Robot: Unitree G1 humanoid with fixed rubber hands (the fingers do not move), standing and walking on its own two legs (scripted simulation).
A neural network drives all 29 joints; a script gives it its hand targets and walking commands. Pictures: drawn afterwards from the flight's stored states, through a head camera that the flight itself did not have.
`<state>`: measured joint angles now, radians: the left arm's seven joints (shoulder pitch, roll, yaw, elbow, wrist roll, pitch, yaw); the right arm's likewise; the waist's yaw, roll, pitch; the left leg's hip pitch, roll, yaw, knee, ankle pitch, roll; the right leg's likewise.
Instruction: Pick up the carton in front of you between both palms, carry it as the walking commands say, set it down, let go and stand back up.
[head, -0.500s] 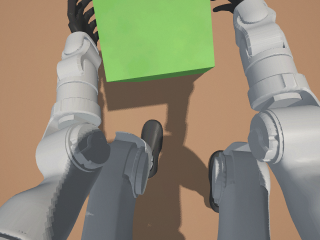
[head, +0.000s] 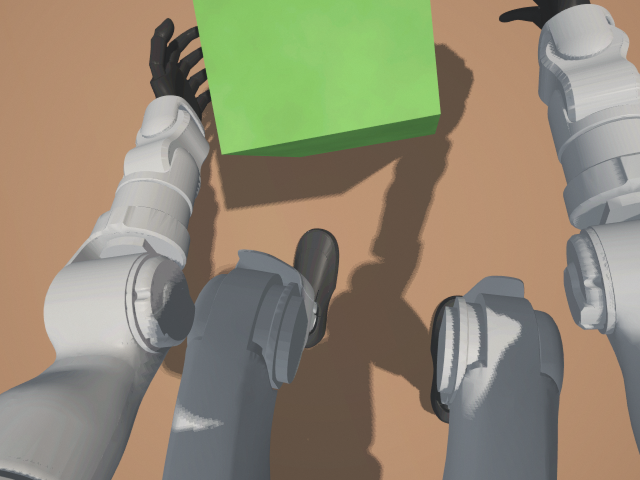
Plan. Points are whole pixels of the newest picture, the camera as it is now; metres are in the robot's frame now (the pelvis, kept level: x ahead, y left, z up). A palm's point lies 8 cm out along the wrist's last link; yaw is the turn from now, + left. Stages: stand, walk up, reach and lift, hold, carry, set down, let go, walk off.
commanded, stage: set down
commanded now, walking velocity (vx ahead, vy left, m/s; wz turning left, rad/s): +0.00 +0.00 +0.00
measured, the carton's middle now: (336, 56) +0.54 +0.07 -0.25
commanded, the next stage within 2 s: let go in 1.10 s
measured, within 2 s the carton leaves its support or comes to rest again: neither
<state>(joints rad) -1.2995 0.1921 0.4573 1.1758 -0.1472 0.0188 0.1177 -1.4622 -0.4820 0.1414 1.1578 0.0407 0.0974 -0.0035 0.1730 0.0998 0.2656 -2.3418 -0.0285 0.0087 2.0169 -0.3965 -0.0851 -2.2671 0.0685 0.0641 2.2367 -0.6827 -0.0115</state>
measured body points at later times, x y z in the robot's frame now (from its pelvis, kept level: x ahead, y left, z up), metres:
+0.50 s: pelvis +0.00 +0.01 +0.08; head +0.35 -0.01 +0.36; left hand +0.48 +0.22 -0.06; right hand +0.60 -0.15 -0.05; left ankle +0.16 +0.13 -0.34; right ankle +0.07 -0.11 -0.34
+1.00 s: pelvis +0.03 +0.01 +0.20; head +0.34 -0.01 +0.52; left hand +0.48 +0.22 +0.10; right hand +0.60 -0.16 +0.10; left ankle +0.16 +0.13 -0.34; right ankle +0.07 -0.11 -0.34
